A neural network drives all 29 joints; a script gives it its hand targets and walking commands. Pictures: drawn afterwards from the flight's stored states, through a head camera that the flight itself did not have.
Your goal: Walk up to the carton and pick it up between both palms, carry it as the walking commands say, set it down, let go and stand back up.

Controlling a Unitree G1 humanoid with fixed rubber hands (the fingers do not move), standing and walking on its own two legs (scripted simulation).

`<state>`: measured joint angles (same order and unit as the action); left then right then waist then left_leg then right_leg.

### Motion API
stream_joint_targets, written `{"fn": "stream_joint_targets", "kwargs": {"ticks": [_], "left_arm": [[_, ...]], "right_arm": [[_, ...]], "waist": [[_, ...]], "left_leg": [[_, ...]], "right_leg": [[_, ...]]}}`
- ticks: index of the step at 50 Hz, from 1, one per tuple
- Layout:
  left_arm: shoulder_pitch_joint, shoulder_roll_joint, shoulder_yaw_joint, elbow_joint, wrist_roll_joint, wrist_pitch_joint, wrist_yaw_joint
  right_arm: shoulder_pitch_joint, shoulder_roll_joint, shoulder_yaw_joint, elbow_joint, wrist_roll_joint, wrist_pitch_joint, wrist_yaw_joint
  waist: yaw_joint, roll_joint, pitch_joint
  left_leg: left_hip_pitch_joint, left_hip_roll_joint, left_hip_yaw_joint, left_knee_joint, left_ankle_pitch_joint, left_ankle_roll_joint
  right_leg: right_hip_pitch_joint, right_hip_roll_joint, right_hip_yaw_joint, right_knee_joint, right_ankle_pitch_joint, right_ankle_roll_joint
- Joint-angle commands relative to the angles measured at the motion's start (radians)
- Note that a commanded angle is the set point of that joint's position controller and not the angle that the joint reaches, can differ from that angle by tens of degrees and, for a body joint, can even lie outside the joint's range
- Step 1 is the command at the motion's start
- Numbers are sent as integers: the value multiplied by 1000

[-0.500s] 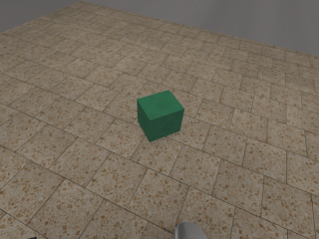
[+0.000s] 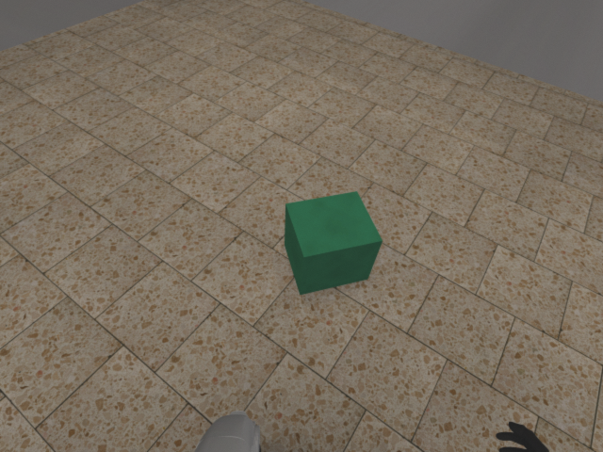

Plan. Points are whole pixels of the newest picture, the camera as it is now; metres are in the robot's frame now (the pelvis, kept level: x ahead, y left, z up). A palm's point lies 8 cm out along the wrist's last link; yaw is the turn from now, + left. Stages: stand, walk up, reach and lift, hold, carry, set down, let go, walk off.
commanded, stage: walk up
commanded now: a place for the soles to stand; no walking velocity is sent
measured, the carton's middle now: (328, 243) +0.86 -0.07 -0.61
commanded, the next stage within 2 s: none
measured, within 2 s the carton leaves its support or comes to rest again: neither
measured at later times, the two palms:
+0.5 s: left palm (114, 361) +0.23 +0.29 -0.08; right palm (573, 432) +0.19 -0.39 -0.11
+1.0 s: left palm (166, 286) +0.37 +0.26 -0.10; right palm (534, 346) +0.32 -0.38 -0.12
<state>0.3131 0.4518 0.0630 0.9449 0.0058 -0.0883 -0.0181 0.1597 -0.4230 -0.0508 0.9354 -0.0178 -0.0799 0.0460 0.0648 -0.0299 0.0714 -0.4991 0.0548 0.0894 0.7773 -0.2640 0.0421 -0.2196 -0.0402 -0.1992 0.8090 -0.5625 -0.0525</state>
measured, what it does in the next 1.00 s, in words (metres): walks ahead: right foot, then left foot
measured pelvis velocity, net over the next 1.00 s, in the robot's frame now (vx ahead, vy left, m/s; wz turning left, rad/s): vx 0.27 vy -0.06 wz -0.05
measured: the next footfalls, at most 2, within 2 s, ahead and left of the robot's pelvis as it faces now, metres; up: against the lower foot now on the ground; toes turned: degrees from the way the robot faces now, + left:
right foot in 0.26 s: +0.23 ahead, -0.17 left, +0.00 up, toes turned -9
left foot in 0.60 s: +0.36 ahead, +0.08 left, +0.00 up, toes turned +0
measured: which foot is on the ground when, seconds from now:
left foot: down 0.00-0.28, up 0.30-0.58, down 0.60-1.00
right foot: down 0.00-0.04, up 0.06-0.24, down 0.26-0.62, up 0.64-0.80, down 0.82-1.00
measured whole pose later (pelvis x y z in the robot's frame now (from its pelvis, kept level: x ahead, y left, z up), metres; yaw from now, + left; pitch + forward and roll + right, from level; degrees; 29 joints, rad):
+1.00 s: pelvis +0.27 -0.06 -0.01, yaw -3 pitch -2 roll +0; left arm 0.18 0.40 0.04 0.97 0.01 -0.11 0.02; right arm 0.20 -0.42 -0.04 0.96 -0.01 -0.04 0.00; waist 0.00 0.03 0.09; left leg -0.48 0.05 0.02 0.97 -0.45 0.04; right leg -0.42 0.00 -0.05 0.93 -0.47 -0.03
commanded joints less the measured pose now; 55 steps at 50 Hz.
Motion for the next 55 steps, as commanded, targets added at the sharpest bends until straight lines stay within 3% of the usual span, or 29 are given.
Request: {"fn": "stream_joint_targets", "kwargs": {"ticks": [1, 4, 8, 10, 11, 12, 13, 14, 15, 18, 23, 27, 28, 29, 30, 31, 34, 36, 38, 39, 40, 41, 42, 46, 48, 50, 51, 53, 55], "left_arm": [[-154, 255, 30, -137, -15, -16, 17], [-92, 223, 32, -102, -17, -9, 6], [-41, 180, 47, -82, -19, 2, -21], [107, 171, 64, -36, -9, -8, -23], [228, 238, 100, 27, 8, -19, -12], [268, 352, 135, 13, 20, -23, 4], [124, 399, 122, -46, 14, -19, 5], [-27, 396, 116, -82, 15, -14, 7], [-34, 362, 117, -74, 11, -12, 3], [-76, 325, 99, -116, 11, -15, 4], [-72, 344, 102, -90, 20, -20, 9], [-163, 277, 65, -83, 17, -14, 1], [-169, 229, 50, -96, 19, -5, 1], [-187, 152, 27, -105, 14, 0, 7], [-228, 170, 28, -124, 19, 6, 9], [-209, 231, 46, -103, 26, 5, 13], [-127, 221, 51, -43, 8, -10, 11], [-92, 239, 62, -36, 7, -15, 10], [13, 195, 52, 19, 1, -31, 20], [65, 217, 66, 51, 7, -42, 31], [77, 279, 85, 46, 16, -44, 41], [13, 347, 92, 9, 10, -34, 51], [-35, 370, 84, 0, -2, -28, 52], [-75, 270, 48, -20, -7, -30, 59], [-154, 237, 33, -36, -14, -19, 55], [-204, 182, 18, -52, -23, -14, 56], [-195, 169, 16, -48, -25, -12, 61], [-136, 159, 12, -2, -24, -9, 65], [-69, 208, 24, 45, -15, -26, 74]], "right_arm": [[239, -339, -108, -68, 39, -29, -54], [128, -285, -84, -97, 26, -27, -65], [47, -337, -98, -128, 15, -32, -42], [-53, -305, -87, -147, 5, -22, -33], [-91, -234, -69, -157, 1, -9, -28], [-61, -142, -38, -185, 8, -6, -29], [-77, -196, -41, -192, 5, 7, -40], [-72, -292, -74, -169, 1, 12, -41], [-44, -313, -80, -119, 4, 7, -29], [55, -256, -75, -91, 10, -1, -20], [50, -261, -87, -74, -2, 10, 1], [205, -263, -102, -24, -9, -13, 1], [278, -302, -120, 0, -12, -11, -5], [314, -363, -137, 5, -22, -10, -20], [254, -397, -132, -45, -18, -16, -32], [170, -401, -127, -67, -5, -13, -39], [139, -331, -104, -75, -10, -8, -36], [122, -326, -101, -77, 1, -5, -35], [36, -317, -82, -94, 13, 12, -37], [22, -242, -57, -97, 12, 20, -32], [20, -160, -38, -125, 17, 24, -36], [-23, -178, -30, -120, 9, 28, -47], [-57, -255, -54, -90, 8, 35, -57], [54, -218, -53, -29, 9, 4, -61], [127, -216, -57, 3, 11, -10, -72], [124, -255, -63, 8, 21, -4, -78], [78, -280, -66, -18, 19, 1, -78], [-28, -247, -44, -25, 38, 10, -71], [-130, -203, -37, -43, 51, 25, -67]], "waist": [[-217, 144, -202], [-121, 63, -116], [-75, 179, -3], [30, 206, -87], [90, 97, -124], [132, -327, -107], [82, -229, -65], [16, -60, 19], [5, -44, 19], [-13, -160, -25], [-15, -141, -6], [-116, -22, -80], [-159, 148, -101], [-189, 362, -47], [-197, 312, -4], [-161, 148, 24], [-108, 133, -34], [-95, 127, 19], [-20, 146, -21], [9, 50, -65], [20, -188, -26], [16, -177, 21], [10, -48, 23], [-38, -88, -95], [-101, -32, -163], [-111, 107, -197], [-94, 163, -178], [-60, 61, -187], [-4, -46, -217]], "left_leg": [[746, 417, -707, -358, 79, 368], [441, 344, -434, -298, 322, 279], [142, 317, -277, -375, 45, 236], [-49, 252, -141, -216, -144, 177], [-224, 165, -74, 55, -240, 120], [-391, -24, 68, 416, -277, 46], [-397, -47, -88, 501, -309, -6], [-358, 15, -150, 493, -294, 1], [-337, 31, -107, 502, -277, 2], [-215, 66, -104, 343, -305, 2], [-151, 73, -96, 223, -233, -10], [246, 13, -64, -22, -119, 10], [400, 22, -143, -82, -271, 46], [389, 163, -469, -333, -638, 129], [355, 320, -848, -574, -864, 216], [323, 358, -866, -552, -790, 265], [228, 305, -622, -378, -375, 263], [108, 314, -574, -361, -366, 257], [-21, 241, -373, -217, -186, 189], [-132, 152, -228, -2, -113, 125], [-310, 23, -60, 286, -109, 37], [-372, -31, -66, 324, -274, -12], [-311, -2, -159, 354, -271, -19], [-96, 27, -99, 141, -202, 7], [152, 63, -113, 12, 289, 22], [272, 129, -300, -104, 443, 114], [248, 205, -435, -158, 440, 192], [216, 235, -424, -26, 542, 228], [106, 86, -162, 137, 451, 76]], "right_leg": [[-672, -26, 277, 601, 51, 27], [-525, -59, 278, 417, 77, 20], [-276, -68, 182, 76, 132, 26], [29, -39, 123, -79, 308, 18], [223, -7, 190, -94, 269, 17], [221, -223, 653, -452, -203, -39], [60, -368, 1040, -665, -497, -150], [-22, -354, 950, -654, -593, -181], [-48, -361, 902, -607, -532, -197], [-128, -348, 707, -493, -373, -228], [-200, -367, 662, -486, -355, -231], [-386, -266, 448, -277, -276, -124], [-544, -189, 321, -77, -267, -76], [-678, -62, 141, 236, -206, 0], [-750, 28, 147, 410, -38, 31], [-710, -27, 246, 399, 19, 29], [-512, -45, 239, 267, -27, 20], [-421, -46, 224, 197, 0, 15], [-166, 2, 152, -38, 178, 2], [-22, -16, 265, -195, 86, -9], [48, -187, 638, -406, -13, -57], [-2, -341, 931, -517, 55, -119], [-38, -356, 921, -491, 101, -136], [25, -287, 590, -179, 799, -172], [-106, -209, 392, -60, 829, -93], [-196, -74, 226, 125, 721, 10], [-243, -15, 191, 191, 547, 39], [-166, -11, 262, 65, 428, 41], [-7, -124, 402, -128, 701, 8]]}}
